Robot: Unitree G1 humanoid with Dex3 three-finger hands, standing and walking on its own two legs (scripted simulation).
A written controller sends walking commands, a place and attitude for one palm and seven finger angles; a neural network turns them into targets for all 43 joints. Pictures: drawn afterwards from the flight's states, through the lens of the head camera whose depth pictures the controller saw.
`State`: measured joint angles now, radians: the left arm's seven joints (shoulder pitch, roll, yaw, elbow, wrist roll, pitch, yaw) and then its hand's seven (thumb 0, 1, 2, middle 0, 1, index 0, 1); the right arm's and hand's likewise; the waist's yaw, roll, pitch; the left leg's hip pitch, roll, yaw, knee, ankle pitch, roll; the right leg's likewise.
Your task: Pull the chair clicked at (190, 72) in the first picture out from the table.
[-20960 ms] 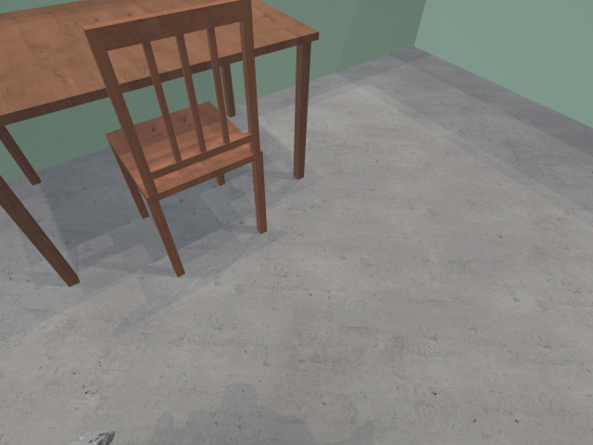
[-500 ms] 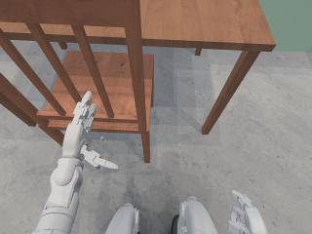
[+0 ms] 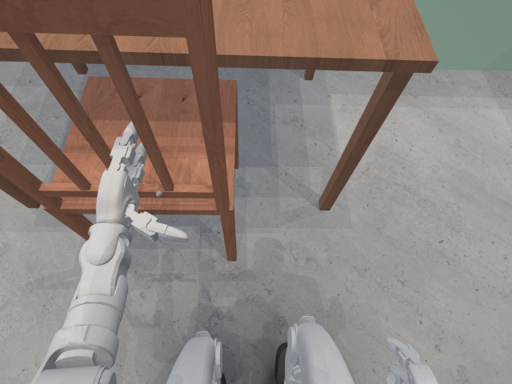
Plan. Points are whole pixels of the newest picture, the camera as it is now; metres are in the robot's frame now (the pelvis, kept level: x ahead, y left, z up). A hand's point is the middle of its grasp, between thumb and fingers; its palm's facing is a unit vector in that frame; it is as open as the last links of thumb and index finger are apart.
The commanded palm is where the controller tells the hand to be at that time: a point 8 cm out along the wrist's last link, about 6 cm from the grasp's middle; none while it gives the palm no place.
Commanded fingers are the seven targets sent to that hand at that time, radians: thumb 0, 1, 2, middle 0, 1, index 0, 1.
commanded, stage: push the fingers through the gap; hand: left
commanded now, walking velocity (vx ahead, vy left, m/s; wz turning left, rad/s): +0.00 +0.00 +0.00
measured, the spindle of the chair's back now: (90, 133) +0.49 +0.26 +0.05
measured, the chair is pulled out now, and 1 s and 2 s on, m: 0.00 0.00 0.00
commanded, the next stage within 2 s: hook a spindle and tug to test in 0.98 s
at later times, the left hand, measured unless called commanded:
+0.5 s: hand (161, 163) +0.45 +0.15 +0.02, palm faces -0.02 -1.00 -0.03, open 16.9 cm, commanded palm +0.43 +0.20 +0.02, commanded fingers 0.00 -0.50 0.30 -0.06 -0.08 -0.06 -0.08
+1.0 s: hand (165, 160) +0.46 +0.15 +0.01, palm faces -0.02 -1.00 -0.03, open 16.9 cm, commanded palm +0.43 +0.20 +0.02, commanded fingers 0.00 -0.50 0.30 -0.06 -0.08 -0.06 -0.08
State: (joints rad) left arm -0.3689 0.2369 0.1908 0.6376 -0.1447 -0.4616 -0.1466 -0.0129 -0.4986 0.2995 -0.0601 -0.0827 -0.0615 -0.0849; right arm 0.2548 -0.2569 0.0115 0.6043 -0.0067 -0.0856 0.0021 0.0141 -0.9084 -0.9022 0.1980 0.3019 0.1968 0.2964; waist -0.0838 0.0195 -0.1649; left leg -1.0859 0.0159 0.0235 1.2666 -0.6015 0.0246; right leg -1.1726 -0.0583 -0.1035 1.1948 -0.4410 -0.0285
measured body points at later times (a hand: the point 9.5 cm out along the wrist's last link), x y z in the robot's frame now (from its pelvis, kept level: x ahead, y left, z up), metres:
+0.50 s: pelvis +0.00 +0.01 +0.00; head +0.14 +0.02 +0.42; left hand +0.45 +0.21 +0.02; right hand +0.08 -0.25 -0.12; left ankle +0.00 +0.10 -0.63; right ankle +0.06 -0.11 -0.63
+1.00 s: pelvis +0.00 +0.01 +0.00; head +0.15 +0.02 +0.42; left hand +0.46 +0.20 +0.02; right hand +0.07 -0.25 -0.12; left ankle +0.00 +0.10 -0.63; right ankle +0.06 -0.11 -0.63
